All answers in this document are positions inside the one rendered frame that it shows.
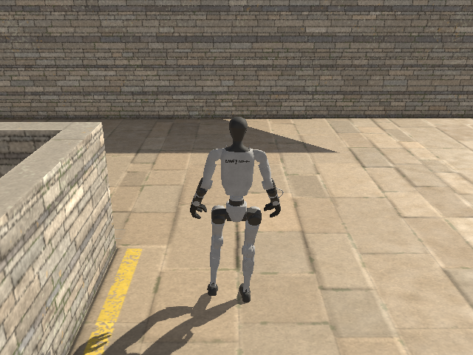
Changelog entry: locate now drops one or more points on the right robot upper arm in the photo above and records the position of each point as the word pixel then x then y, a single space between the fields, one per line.
pixel 264 168

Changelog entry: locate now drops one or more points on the robot head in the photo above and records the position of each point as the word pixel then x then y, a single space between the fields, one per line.
pixel 238 127

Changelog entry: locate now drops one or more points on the robot left forearm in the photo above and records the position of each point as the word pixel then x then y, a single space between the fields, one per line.
pixel 199 195

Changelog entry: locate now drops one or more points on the left robot hand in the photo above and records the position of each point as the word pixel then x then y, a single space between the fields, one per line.
pixel 199 208

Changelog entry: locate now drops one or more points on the robot right forearm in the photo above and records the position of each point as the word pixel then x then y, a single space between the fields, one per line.
pixel 272 194

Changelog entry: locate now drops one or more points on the left robot upper arm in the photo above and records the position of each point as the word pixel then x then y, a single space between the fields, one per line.
pixel 210 165

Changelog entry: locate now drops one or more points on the right robot hand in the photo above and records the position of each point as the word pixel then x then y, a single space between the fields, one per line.
pixel 270 206

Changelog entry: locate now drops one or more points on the right robot shin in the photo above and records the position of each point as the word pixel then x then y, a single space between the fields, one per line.
pixel 247 268

